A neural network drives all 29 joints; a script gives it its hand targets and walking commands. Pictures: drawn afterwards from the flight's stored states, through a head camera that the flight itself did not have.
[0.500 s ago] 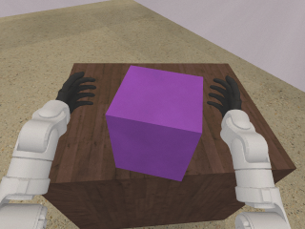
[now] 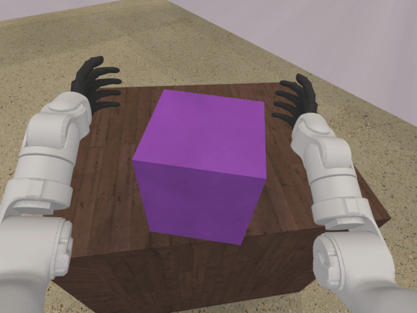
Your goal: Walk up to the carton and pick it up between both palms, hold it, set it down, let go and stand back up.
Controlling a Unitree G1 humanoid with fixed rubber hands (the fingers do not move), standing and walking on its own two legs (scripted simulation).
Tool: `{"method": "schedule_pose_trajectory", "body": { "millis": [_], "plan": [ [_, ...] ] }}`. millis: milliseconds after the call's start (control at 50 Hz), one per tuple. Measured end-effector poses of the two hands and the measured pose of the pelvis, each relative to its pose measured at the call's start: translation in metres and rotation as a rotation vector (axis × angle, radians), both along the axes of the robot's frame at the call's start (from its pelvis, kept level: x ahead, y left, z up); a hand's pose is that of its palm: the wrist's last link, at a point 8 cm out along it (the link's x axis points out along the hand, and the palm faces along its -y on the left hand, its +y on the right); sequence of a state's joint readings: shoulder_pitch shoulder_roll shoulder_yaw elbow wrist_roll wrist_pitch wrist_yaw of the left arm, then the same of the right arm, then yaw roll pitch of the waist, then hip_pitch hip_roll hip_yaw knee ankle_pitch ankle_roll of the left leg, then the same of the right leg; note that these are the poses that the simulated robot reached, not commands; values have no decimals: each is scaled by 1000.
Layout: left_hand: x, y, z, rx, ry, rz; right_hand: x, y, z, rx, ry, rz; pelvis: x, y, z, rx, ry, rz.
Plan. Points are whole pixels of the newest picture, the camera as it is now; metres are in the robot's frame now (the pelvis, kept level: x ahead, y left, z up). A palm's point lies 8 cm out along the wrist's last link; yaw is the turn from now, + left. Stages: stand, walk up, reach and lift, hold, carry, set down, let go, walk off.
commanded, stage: reach and lift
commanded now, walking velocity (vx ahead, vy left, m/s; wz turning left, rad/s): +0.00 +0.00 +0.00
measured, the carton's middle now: (203, 170) +0.39 -0.01 +0.05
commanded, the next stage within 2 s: none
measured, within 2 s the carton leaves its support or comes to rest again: neither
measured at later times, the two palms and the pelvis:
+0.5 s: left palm (104, 142) +0.43 +0.19 +0.10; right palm (306, 161) +0.36 -0.22 +0.10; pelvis +0.00 +0.00 +0.00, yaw +0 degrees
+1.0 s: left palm (115, 143) +0.45 +0.17 +0.09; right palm (292, 159) +0.39 -0.20 +0.08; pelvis +0.01 +0.01 +0.00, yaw +0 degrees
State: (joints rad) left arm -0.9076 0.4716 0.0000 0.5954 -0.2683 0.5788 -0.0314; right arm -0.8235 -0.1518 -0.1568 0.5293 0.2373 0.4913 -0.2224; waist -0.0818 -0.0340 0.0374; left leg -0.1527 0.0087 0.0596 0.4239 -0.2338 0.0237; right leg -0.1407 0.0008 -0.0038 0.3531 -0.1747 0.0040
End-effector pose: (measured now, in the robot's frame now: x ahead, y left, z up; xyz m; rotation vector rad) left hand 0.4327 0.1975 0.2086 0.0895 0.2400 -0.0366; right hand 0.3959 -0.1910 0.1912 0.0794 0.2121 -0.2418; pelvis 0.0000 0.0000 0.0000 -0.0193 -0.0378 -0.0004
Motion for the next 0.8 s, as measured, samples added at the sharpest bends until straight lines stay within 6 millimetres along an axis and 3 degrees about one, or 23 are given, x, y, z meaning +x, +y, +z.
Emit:
{"method": "schedule_pose_trajectory", "body": {
  "millis": [160,280,360,480,560,800],
  "plan": [
    [2,9,-33,-16,72,20,-8,-13,-36,6,47,-43,0,0,0,-2,3,0],
    [3,5,-41,-32,23,2,-24,-23,-66,6,71,-82,0,1,0,-3,2,0],
    [3,1,-58,-55,39,-1,-32,-27,-80,6,87,-99,-1,2,0,-5,2,0],
    [-2,-7,-98,-84,92,14,-33,-29,-90,2,64,-103,-3,3,-1,-6,22,-1],
    [-2,-14,-115,-96,67,15,-28,-28,-93,-3,28,-95,-3,3,-2,-6,48,-1],
    [13,-23,-125,-102,32,18,-13,-22,-113,-17,48,-62,4,4,-3,-7,140,-4]
  ]
}}
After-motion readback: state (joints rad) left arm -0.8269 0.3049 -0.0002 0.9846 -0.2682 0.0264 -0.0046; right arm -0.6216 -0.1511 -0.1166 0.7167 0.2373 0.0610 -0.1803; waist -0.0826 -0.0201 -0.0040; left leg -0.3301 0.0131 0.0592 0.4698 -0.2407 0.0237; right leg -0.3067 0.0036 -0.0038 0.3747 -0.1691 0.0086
